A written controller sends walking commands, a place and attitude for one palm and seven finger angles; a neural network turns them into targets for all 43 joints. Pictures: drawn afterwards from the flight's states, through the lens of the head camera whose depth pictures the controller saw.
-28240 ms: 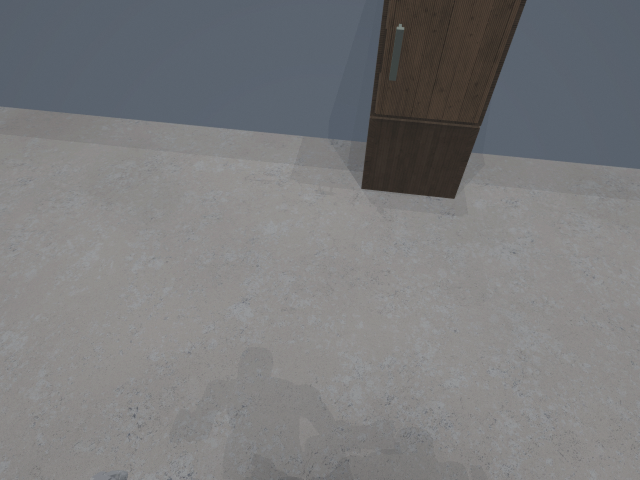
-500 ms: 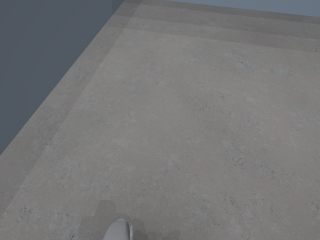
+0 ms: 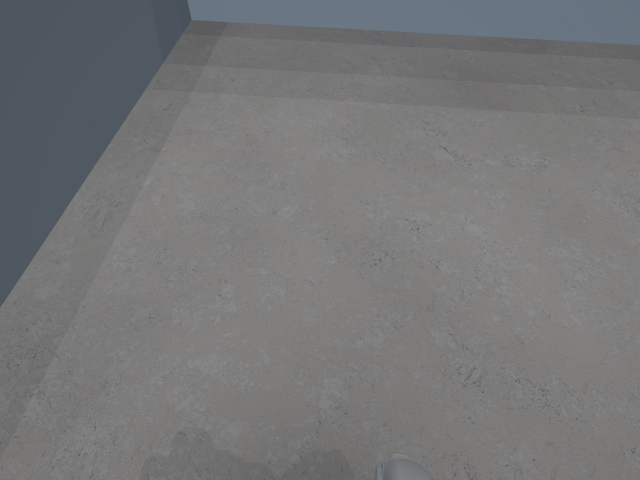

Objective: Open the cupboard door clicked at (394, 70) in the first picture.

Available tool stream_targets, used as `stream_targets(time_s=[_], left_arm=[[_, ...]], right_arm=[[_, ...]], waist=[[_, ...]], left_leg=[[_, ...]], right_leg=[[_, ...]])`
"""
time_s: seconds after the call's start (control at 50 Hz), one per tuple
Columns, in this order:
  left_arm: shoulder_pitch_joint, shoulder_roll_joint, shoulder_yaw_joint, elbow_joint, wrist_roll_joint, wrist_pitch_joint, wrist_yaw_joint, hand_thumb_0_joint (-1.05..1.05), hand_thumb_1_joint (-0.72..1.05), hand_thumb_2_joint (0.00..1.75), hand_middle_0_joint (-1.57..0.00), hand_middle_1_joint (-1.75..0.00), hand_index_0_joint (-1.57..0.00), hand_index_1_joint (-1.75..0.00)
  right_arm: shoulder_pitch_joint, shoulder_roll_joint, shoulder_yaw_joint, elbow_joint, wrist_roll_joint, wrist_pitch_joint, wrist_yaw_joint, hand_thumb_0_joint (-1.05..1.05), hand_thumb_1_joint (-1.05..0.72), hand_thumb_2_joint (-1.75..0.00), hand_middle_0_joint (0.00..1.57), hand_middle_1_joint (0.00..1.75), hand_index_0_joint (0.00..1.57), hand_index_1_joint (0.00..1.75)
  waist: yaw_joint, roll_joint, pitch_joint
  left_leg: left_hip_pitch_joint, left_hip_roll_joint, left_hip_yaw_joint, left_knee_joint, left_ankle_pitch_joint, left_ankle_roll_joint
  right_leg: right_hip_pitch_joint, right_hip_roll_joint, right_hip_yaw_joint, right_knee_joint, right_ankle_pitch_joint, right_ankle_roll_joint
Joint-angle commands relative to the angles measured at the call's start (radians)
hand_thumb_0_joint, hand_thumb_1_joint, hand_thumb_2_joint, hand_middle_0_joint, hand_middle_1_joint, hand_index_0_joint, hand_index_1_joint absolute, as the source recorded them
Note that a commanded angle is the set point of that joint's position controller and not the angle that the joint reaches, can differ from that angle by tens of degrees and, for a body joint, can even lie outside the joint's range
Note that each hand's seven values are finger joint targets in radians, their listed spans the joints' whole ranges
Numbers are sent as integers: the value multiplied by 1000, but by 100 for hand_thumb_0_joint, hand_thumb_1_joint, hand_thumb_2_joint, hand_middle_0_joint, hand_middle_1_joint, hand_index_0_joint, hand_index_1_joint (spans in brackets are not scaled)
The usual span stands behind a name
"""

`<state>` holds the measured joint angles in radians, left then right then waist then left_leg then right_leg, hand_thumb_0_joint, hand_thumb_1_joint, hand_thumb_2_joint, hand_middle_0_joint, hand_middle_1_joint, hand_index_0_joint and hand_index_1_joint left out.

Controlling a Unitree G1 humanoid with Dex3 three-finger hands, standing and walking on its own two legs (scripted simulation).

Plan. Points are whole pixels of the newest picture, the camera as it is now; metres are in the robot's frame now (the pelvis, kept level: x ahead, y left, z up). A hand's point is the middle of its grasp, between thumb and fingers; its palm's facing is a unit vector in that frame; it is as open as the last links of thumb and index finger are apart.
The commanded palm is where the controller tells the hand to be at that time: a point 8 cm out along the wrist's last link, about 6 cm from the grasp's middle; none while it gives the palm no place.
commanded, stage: walk to a spot facing it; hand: left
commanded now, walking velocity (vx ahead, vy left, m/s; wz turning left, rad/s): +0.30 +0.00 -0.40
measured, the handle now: out of the picture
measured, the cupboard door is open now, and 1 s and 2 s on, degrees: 45 45 45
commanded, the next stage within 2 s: turn to face it in 0.08 s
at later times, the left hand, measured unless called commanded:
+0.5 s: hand (252, 400) +0.26 +0.13 -0.19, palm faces +0.08 -0.98 -0.17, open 7.2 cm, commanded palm none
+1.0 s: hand (260, 369) +0.30 +0.12 -0.16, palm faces +0.33 -0.90 -0.29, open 7.4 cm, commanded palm none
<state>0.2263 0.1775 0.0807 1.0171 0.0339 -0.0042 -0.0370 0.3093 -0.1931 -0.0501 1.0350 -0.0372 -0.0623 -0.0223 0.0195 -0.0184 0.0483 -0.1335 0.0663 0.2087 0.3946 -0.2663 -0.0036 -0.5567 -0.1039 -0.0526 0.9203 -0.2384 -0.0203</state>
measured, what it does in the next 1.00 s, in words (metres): walks ahead, turning left: right foot, then left foot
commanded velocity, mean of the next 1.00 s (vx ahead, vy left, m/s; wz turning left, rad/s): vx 0.04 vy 0.00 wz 0.46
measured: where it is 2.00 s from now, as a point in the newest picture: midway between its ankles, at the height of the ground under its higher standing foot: (373, 440)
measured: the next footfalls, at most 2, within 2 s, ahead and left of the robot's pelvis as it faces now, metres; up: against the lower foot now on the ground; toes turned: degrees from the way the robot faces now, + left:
right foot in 0.14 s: +0.18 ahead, -0.14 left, +0.00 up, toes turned -11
left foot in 0.52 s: +0.33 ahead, +0.06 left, +0.00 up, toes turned +11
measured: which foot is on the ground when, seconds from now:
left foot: down 0.00-0.14, up 0.16-0.50, down 0.52-0.90, up 0.92-1.00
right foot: up 0.00-0.12, down 0.14-0.52, up 0.54-0.90, down 0.92-1.00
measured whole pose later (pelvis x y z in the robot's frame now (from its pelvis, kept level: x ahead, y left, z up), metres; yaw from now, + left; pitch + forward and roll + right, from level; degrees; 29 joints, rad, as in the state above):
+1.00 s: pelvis +0.27 -0.11 -0.01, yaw +20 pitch +2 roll +1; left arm 0.17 0.21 0.06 0.88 0.03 0.01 0.02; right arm 0.16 -0.26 -0.09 0.92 -0.02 0.07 0.01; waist -0.01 0.03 0.06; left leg -0.55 -0.03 -0.03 1.00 -0.45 -0.04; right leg -0.28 -0.06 -0.07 0.59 -0.35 0.00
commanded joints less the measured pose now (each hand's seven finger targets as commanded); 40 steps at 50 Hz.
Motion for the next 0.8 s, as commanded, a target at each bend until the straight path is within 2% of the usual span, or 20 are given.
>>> stream_targets(time_s=[0.0, 0.04, 0.06, 0.08, 0.1, 0.12, 0.14, 0.18, 0.22, 0.24, 0.32, 0.4, 0.46, 0.48, 0.5, 0.52, 0.56, 0.62, 0.68, 0.78], left_arm=[[-79, 20, -4, -82, -2, -16, -15, 0, 90, 90, -20, -30, -20, -30], [-90, 44, -3, -88, -1, -20, -15, 0, 90, 90, -20, -30, -20, -30], [-55, 60, -1, -78, -1, -21, -14, 0, 90, 90, -20, -30, -20, -30], [44, 91, 7, -47, 0, -28, -10, 0, 90, 90, -20, -30, -20, -30], [205, 165, 25, 1, 2, -43, -1, 0, 90, 90, -20, -30, -20, -30], [339, 297, 59, 31, -4, -48, 17, 0, 90, 90, -20, -30, -20, -30], [326, 297, 52, 31, -24, -44, 32, 0, 90, 90, -20, -30, -20, -30], [169, 208, 21, -5, -23, -46, 49, 0, 90, 90, -20, -30, -20, -30], [53, 139, -7, -30, -18, -58, 52, 0, 90, 90, -20, -30, -20, -30], [23, 127, -12, -30, -13, -62, 53, 0, 90, 90, -20, -30, -20, -30], [-4, 106, -27, -16, -20, -68, 49, 0, 90, 90, -20, -30, -20, -30], [4, 126, -5, -22, -17, -50, 60, 0, 90, 90, -20, -30, -20, -30], [0, 144, 3, -37, -19, -34, 64, 0, 90, 90, -20, -30, -20, -30], [20, 136, 5, -53, -24, -24, 63, 0, 90, 90, -20, -30, -20, -30], [44, 92, 0, -84, -39, -16, 61, 0, 90, 90, -20, -30, -20, -30], [-11, 114, -8, -120, -25, -8, 66, 0, 90, 90, -20, -30, -20, -30], [-85, 110, 0, -135, -16, -1, 61, 0, 90, 90, -20, -30, -20, -30], [-31, 97, 9, -118, -15, 11, 48, 0, 90, 90, -20, -30, -20, -30], [-28, 91, 6, -129, -16, 20, 48, 0, 90, 90, -20, -30, -20, -30], [-49, 95, 3, -174, -17, 19, 49, 0, 90, 90, -20, -30, -20, -30]], right_arm=[[75, -138, -21, -25, -1, -10, 8, 0, -90, -90, 20, 30, 20, 30], [84, -145, -20, -19, -2, -2, 9, 0, -90, -90, 20, 30, 20, 30], [80, -152, -17, -16, 0, 1, 9, 0, -90, -90, 20, 30, 20, 30], [71, -154, -14, -16, 5, 3, 9, 0, -90, -90, 20, 30, 20, 30], [56, -139, -9, -28, 17, 0, 16, 0, -90, -90, 20, 30, 20, 30], [58, -69, 3, -69, 35, -7, 20, 0, -90, -90, 20, 30, 20, 30], [-17, -112, -9, -92, 34, -2, 14, 0, -90, -90, 20, 30, 20, 30], [-53, -86, -8, -70, 29, 1, 6, 0, -90, -90, 20, 30, 20, 30], [30, -34, 4, -16, 21, 29, 8, 0, -90, -90, 20, 30, 20, 30], [68, -11, 6, 6, 22, 40, 11, 0, -90, -90, 20, 30, 20, 30], [76, 20, 16, 20, 26, 58, 18, 0, -90, -90, 20, 30, 20, 30], [-23, 2, 7, -30, 24, 59, 26, 0, -90, -90, 20, 30, 20, 30], [29, -52, -7, -36, 12, 65, 31, 0, -90, -90, 20, 30, 20, 30], [95, -112, -21, -35, 4, 61, 28, 0, -90, -90, 20, 30, 20, 30], [141, -213, -40, -46, -4, 58, 19, 0, -90, -90, 20, 30, 20, 30], [151, -243, -43, -49, 3, 68, 8, 0, -90, -90, 20, 30, 20, 30], [50, -225, -42, -91, 5, 64, -4, 0, -90, -90, 20, 30, 20, 30], [-71, -193, -31, -140, 7, 53, -5, 0, -90, -90, 20, 30, 20, 30], [-79, -210, -41, -152, 8, 56, 1, 0, -90, -90, 20, 30, 20, 30], [-96, -236, -67, -172, 6, 75, 11, 0, -90, -90, 20, 30, 20, 30]], waist=[[-31, 125, 43], [-24, 145, 32], [-1, 139, 16], [52, 93, -33], [126, -31, -126], [164, -343, -250], [157, -267, -219], [76, -121, -111], [-10, -85, -83], [-36, -100, -72], [-59, -102, -35], [-37, -101, -13], [-81, -31, -30], [-100, 127, -96], [-108, 388, -142], [-122, 269, -167], [-87, 226, -133], [-27, 153, -115], [-32, 122, -150], [-45, 177, -156]], left_leg=[[-78, 248, -74, -196, 85, 106], [-51, 252, -57, -127, 139, 87], [-47, 242, -40, -61, 222, 75], [-79, 205, -5, 101, 329, 52], [-231, 145, 52, 362, 315, 13], [-508, -6, 58, 710, -258, -37], [-584, 13, -96, 870, -362, -29], [-572, 82, -194, 888, -206, -30], [-415, 90, -190, 748, -140, -37], [-355, 79, -176, 677, -124, -38], [-303, 37, -126, 488, -9, -42], [-308, 27, -104, 349, 5, -30], [-138, -2, -109, 199, 146, -4], [-22, 72, -236, 127, 402, 55], [87, 315, -591, 45, 737, 209], [28, 382, -698, -32, 549, 273], [-72, 328, -684, -78, 276, 238], [-155, 209, -494, -86, 190, 169], [-123, 182, -473, -82, 188, 168], [-121, 149, -502, -47, 181, 159]], right_leg=[[109, 21, -64, -187, 50, 4], [175, 41, -83, -250, 33, -9], [248, 66, -107, -285, 29, -20], [407, 91, -108, -345, 27, -40], [668, 3, 19, -401, -21, -93], [905, -300, 475, -538, 43, -215], [843, -358, 587, -617, 166, -267], [643, -300, 373, -583, 383, -242], [445, -233, 143, -607, 483, -175], [394, -209, 80, -618, 497, -158], [375, -163, -56, -628, 550, -118], [440, -206, -71, -554, 554, -107], [387, -191, -121, -361, 462, -50], [309, -119, -155, -179, 287, 5], [104, 27, -160, 75, -311, 73], [88, 62, -18, 239, -489, 59], [-20, 30, 73, 354, -340, 67], [37, 23, 66, 246, -201, 76], [68, 43, 48, 116, -194, 83], [161, 89, 17, -121, -213, 81]])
